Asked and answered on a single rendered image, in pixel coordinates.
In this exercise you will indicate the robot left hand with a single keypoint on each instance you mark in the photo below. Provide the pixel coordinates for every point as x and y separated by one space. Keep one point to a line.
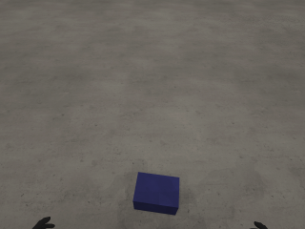
42 224

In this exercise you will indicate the carton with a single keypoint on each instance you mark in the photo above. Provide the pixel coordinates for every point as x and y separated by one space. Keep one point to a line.
156 193

